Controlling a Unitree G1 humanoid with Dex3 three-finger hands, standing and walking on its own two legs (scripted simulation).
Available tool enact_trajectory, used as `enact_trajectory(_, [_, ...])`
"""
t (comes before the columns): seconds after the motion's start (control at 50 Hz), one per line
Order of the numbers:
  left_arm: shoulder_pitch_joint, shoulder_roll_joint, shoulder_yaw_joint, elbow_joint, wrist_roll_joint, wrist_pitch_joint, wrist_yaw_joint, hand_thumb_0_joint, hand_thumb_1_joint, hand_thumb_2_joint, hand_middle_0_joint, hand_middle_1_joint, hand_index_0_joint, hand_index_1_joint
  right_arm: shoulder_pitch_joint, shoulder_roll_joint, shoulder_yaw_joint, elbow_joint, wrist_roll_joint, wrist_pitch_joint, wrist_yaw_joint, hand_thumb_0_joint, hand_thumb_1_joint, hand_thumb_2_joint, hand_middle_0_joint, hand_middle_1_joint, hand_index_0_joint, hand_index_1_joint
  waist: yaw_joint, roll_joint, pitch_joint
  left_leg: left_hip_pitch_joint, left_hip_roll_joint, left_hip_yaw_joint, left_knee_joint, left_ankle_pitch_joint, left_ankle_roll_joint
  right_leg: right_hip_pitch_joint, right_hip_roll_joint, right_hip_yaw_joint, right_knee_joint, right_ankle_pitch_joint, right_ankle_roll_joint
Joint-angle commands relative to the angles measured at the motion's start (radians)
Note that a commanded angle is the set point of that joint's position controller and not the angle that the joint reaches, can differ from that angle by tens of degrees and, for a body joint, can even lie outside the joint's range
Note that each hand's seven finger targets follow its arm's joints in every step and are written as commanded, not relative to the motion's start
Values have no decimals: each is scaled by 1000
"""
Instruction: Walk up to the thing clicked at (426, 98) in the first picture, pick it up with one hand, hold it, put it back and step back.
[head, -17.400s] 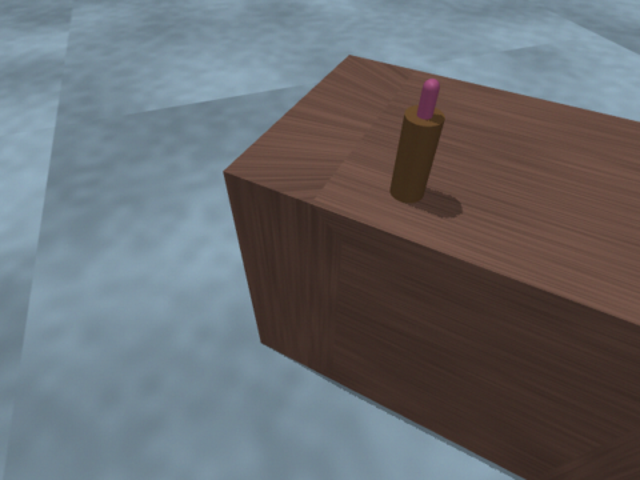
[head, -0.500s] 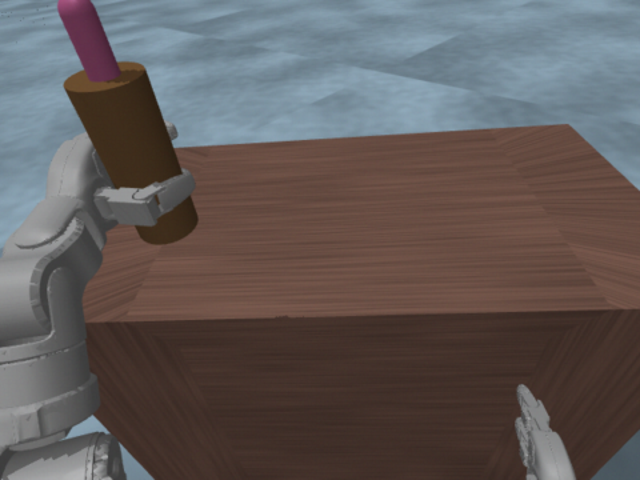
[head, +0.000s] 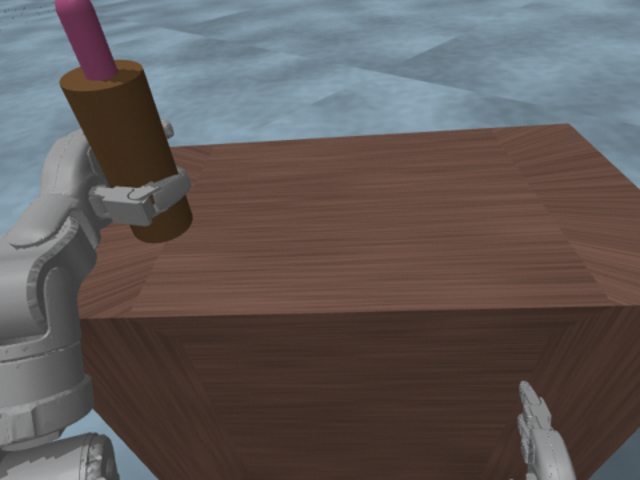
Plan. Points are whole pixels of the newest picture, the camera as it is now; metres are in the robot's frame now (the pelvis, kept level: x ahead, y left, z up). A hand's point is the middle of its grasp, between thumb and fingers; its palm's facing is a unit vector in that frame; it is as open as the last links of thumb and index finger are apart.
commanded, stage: hold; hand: left
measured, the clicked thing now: (125, 132) +0.33 +0.17 +0.34
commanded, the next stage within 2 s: crouch in 1.08 s
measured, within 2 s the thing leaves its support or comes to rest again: neither
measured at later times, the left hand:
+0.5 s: hand (160, 176) +0.35 +0.16 +0.28, palm faces +0.06 -1.00 -0.04, open 9.0 cm
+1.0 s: hand (155, 157) +0.35 +0.16 +0.30, palm faces +0.06 -1.00 -0.01, open 9.0 cm
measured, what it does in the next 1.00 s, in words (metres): stands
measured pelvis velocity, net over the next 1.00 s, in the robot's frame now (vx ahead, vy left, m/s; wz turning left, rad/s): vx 0.00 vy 0.00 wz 0.00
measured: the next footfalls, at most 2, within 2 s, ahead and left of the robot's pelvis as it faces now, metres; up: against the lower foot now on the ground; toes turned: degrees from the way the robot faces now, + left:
none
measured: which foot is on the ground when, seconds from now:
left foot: down 0.00-1.00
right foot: down 0.00-1.00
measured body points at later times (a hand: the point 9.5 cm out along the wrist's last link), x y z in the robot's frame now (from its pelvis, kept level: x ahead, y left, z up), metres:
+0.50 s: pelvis +0.01 +0.00 +0.00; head -0.04 -0.04 +0.45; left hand +0.34 +0.21 +0.29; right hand +0.18 -0.25 -0.06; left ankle +0.03 +0.13 -0.72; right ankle +0.03 -0.15 -0.72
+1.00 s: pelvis +0.00 +0.00 +0.00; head -0.04 -0.04 +0.45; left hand +0.34 +0.21 +0.30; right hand +0.18 -0.25 -0.06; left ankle +0.03 +0.13 -0.72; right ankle +0.03 -0.15 -0.72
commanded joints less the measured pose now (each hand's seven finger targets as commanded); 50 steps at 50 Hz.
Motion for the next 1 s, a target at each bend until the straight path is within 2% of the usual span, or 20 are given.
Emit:
enact_trajectory(0.0, [-611, 260, 118, -295, -23, -109, 3, 0, 237, 1298, -1302, -1439, -1320, -1443, -132, -121, -56, -162, 2, -76, -4, 0, 543, -55, 49, 51, 49, 51, -12, -35, -227, 143, -20, 21, -116, 76, 21, -13, 52, -85, -120, 82, -31])
enact_trajectory(0.12, [-613, 223, 113, -176, -29, -87, 26, 0, 241, 1343, -1316, -1484, -1339, -1486, -169, -101, -35, -199, 2, -85, -9, 0, 545, -55, 49, 50, 49, 50, -6, -107, -189, 106, -29, 35, -112, 82, 28, -3, 49, -82, -130, 81, -26])
enact_trajectory(0.16, [-634, 262, 135, -153, -26, -88, 31, 0, 235, 1353, -1331, -1497, -1355, -1499, -130, -123, -62, -146, 0, -78, -13, 0, 546, -54, 49, 50, 49, 50, -11, -109, -204, 109, -37, 45, -103, 91, 32, -1, 44, -73, -131, 93, -24])
enact_trajectory(0.18, [-637, 274, 136, -149, -21, -86, 33, 0, 240, 1366, -1329, -1495, -1350, -1500, -128, -114, -45, -139, 1, -73, -11, 0, 551, -54, 49, 50, 49, 50, 5, -92, -194, 99, -37, 43, -109, 91, 30, -1, 44, -76, -131, 90, -27])
enact_trajectory(0.24, [-556, 200, 94, -73, -14, -83, 26, 0, 271, 1344, -1323, -1481, -1345, -1484, -167, -108, -43, -188, 4, -74, -6, 0, 549, -54, 49, 50, 49, 50, 9, -121, -196, 93, -38, 45, -104, 118, 30, 14, 43, -78, -126, 116, -26])
enact_trajectory(0.26, [-567, 195, 75, -115, -14, -90, 22, 0, 242, 1323, -1328, -1476, -1350, -1478, -166, -97, -29, -181, 7, -70, -1, 0, 544, -54, 49, 50, 49, 50, 17, -89, -202, 90, -39, 45, -102, 123, 30, 17, 40, -78, -121, 118, -30])
enact_trajectory(0.28, [-615, 245, 103, -183, -10, -101, 19, 0, 258, 1330, -1328, -1475, -1349, -1477, -140, -106, -38, -175, 6, -68, 1, 0, 546, -54, 49, 50, 49, 50, 13, -65, -228, 111, -37, 44, -104, 127, 27, 12, 42, -77, -117, 121, -32])
enact_trajectory(0.3, [-565, 218, 85, -119, -3, -95, 13, 0, 247, 1316, -1325, -1467, -1347, -1468, -157, -103, -32, -204, 8, -67, 5, 0, 546, -54, 49, 50, 49, 50, 17, -71, -223, 116, -33, 41, -105, 138, 24, 13, 45, -80, -116, 127, -33])
enact_trajectory(0.36, [-563, 212, 86, -225, -7, -109, 4, 0, 237, 1304, -1309, -1451, -1332, -1452, -142, -91, -22, -222, 9, -60, 13, 0, 549, -54, 49, 50, 49, 50, 19, -53, -235, 135, -22, 27, -111, 142, 19, 14, 51, -89, -110, 129, -34])
enact_trajectory(0.44, [-580, 262, 124, -339, -13, -120, 9, 0, 219, 1300, -1287, -1441, -1308, -1443, -126, -103, -50, -199, 8, -50, 13, 0, 543, -55, 49, 50, 49, 50, 8, -16, -269, 150, -32, 44, -93, 167, 23, 17, 48, -78, -109, 152, -34])
enact_trajectory(0.54, [-563, 240, 126, -293, -19, -113, 29, 0, 213, 1320, -1296, -1458, -1316, -1463, -144, -101, -47, -180, -2, -59, -1, 0, 537, -58, 49, 51, 49, 51, -14, -72, -223, 127, -33, 44, -92, 135, 30, 13, 47, -74, -119, 135, -25])
enact_trajectory(0.56, [-609, 274, 138, -358, -15, -118, 34, 0, 210, 1319, -1295, -1460, -1317, -1463, -146, -103, -49, -170, -3, -60, -3, 0, 542, -56, 49, 50, 49, 50, -5, -41, -252, 138, -37, 45, -92, 138, 28, 14, 45, -71, -115, 137, -27])
enact_trajectory(0.58, [-588, 242, 123, -284, -21, -112, 34, 0, 212, 1328, -1294, -1459, -1313, -1465, -153, -107, -49, -199, -2, -66, -8, 0, 538, -58, 49, 50, 49, 50, -24, -83, -236, 142, -32, 44, -89, 140, 30, 11, 48, -74, -116, 139, -24])
enact_trajectory(0.68, [-564, 166, 49, -186, -17, -94, 12, 0, 226, 1311, -1293, -1444, -1310, -1451, -140, -95, -33, -175, 1, -70, -7, 0, 544, -56, 49, 50, 49, 50, -19, -60, -217, 134, -35, 42, -95, 137, 25, -8, 48, -80, -111, 139, -30])
enact_trajectory(0.74, [-575, 197, 55, -228, -9, -93, 1, 0, 239, 1281, -1286, -1417, -1304, -1422, -133, -97, -33, -189, 6, -69, 4, 0, 546, -54, 49, 50, 49, 50, -3, -24, -224, 141, -29, 34, -103, 148, 19, -12, 52, -90, -109, 140, -36])
enact_trajectory(0.76, [-621, 247, 92, -292, -10, -101, 3, 0, 248, 1292, -1305, -1433, -1323, -1437, -112, -107, -47, -179, 5, -66, 5, 0, 544, -55, 49, 50, 49, 50, -2, -18, -239, 148, -28, 31, -104, 150, 18, -2, 51, -88, -110, 143, -34])
enact_trajectory(0.8, [-595, 214, 81, -248, -13, -92, 0, 0, 244, 1298, -1310, -1446, -1330, -1449, -127, -100, -41, -190, 5, -66, 11, 0, 543, -54, 49, 50, 49, 50, 1, -25, -217, 135, -25, 27, -110, 141, 19, 8, 51, -88, -109, 138, -34])
enact_trajectory(0.82, [-622, 252, 118, -237, -16, -93, 4, 0, 242, 1298, -1299, -1445, -1322, -1446, -122, -100, -38, -184, 4, -66, 13, 0, 543, -55, 49, 50, 49, 51, 4, -35, -215, 129, -26, 29, -108, 143, 21, 11, 51, -87, -109, 138, -33])
enact_trajectory(0.94, [-625, 254, 138, -139, -22, -78, 27, 0, 231, 1329, -1298, -1457, -1318, -1461, -122, -104, -47, -175, 2, -61, 9, 0, 548, -54, 49, 50, 49, 50, -6, -105, -195, 112, -29, 36, -114, 92, 27, 3, 52, -82, -129, 94, -25])
enact_trajectory(0.98, [-619, 224, 108, -126, -19, -83, 25, 0, 228, 1323, -1306, -1467, -1330, -1467, -137, -94, -37, -189, 3, -64, 14, 0, 545, -54, 49, 50, 49, 50, -1, -83, -201, 103, -30, 38, -111, 101, 27, 6, 48, -80, -120, 105, -30])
